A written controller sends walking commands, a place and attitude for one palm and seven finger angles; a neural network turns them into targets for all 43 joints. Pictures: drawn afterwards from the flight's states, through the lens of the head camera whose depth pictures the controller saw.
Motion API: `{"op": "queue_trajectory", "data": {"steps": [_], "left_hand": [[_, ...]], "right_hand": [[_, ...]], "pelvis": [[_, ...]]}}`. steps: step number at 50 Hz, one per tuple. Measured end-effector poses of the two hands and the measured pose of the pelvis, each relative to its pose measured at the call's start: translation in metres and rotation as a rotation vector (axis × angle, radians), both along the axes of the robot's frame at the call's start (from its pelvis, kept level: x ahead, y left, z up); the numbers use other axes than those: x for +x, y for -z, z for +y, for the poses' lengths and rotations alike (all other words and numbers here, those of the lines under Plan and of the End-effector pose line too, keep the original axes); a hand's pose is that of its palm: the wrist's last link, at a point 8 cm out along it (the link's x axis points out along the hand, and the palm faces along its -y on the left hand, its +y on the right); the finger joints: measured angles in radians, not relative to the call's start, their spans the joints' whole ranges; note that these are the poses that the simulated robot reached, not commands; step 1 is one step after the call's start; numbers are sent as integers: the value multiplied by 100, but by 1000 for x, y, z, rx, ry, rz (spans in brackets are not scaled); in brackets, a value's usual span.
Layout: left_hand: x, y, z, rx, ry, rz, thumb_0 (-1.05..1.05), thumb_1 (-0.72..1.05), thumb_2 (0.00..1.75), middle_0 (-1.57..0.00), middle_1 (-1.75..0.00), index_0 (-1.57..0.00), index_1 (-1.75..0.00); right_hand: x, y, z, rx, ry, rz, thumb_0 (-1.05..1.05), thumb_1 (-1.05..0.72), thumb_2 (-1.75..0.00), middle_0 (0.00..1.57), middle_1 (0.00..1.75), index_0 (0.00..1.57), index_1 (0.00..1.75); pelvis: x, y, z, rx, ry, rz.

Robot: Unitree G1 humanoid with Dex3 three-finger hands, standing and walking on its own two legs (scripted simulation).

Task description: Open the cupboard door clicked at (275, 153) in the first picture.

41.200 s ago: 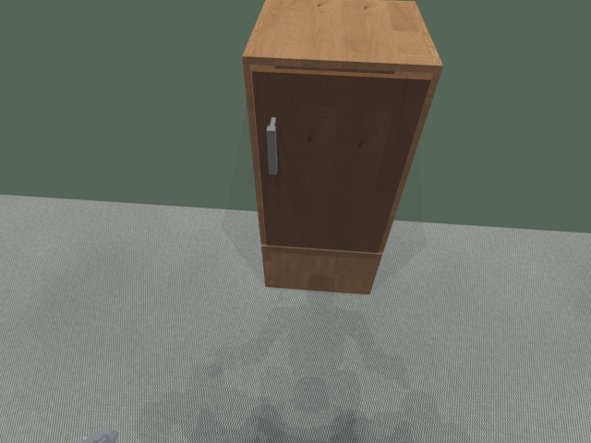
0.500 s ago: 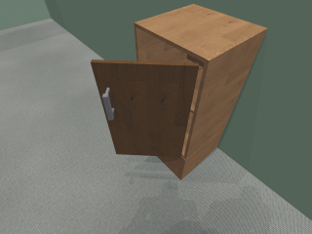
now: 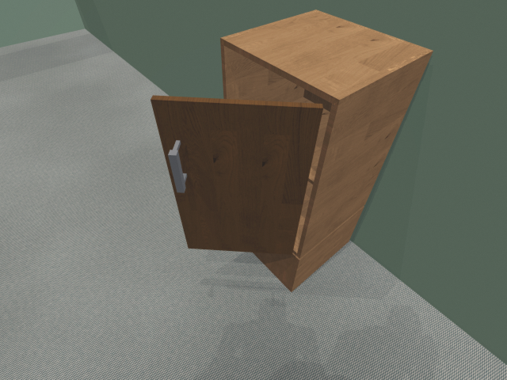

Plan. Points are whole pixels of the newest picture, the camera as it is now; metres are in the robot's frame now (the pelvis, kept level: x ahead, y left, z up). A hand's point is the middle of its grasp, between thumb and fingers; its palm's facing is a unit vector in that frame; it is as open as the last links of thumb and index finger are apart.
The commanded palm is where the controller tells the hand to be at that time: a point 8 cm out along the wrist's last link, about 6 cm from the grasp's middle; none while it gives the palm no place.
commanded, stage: shuffle to correct the standing spot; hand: left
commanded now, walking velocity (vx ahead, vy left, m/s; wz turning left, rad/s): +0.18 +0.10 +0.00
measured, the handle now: (179, 167) +0.60 +0.22 -0.05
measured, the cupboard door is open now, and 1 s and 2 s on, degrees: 46 46 46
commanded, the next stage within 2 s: come to a stop and stand still in 0.08 s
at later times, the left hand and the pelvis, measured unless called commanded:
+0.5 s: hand out of the picture +0.04 +0.19 -0.18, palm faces +0.03 -0.98 -0.18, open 7.3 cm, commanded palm none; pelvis +0.03 +0.02 +0.00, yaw +0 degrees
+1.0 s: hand out of the picture +0.05 +0.19 -0.16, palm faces +0.03 -0.97 -0.24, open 7.4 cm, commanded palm none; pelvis -0.03 -0.01 -0.01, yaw +1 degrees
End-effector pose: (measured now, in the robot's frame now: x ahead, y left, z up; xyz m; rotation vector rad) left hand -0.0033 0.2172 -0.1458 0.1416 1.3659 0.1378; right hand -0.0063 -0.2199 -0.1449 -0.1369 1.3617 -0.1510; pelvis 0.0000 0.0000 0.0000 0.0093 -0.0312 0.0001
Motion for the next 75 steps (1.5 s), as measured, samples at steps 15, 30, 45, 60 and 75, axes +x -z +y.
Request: {"op": "queue_trajectory", "data": {"steps": [15,30,45,60,75], "left_hand": [[-9,15,11,-42,-58,84,1,91,90,-20,-30,-20,-30],[50,2,27,33,3,-35,1,92,90,-20,-30,-20,-30],[57,-14,16,73,50,-251,1,91,90,-20,-30,-20,-30],[-10,-6,28,65,0,-115,1,91,90,-21,-30,-20,-30],[-77,6,-1,-28,-49,83,1,91,90,-20,-30,-20,-30]], "right_hand": [[6,-2,18,-30,7,45,1,-91,-90,20,30,20,30],[13,4,28,-4,64,34,2,-93,-90,20,30,20,30],[38,-11,-54,-101,3,-198,1,-91,-90,20,30,20,30],[-18,-11,-38,-76,-24,-53,1,-91,-90,20,30,20,30],[-52,1,19,20,31,62,1,-91,-90,20,30,20,30]], "pelvis": [[30,7,18,-9,2,10],[21,4,16,0,19,5],[-16,10,-12,-9,-14,-20],[-36,2,-6,-12,-25,-14],[-34,2,9,-12,-13,-4]]}}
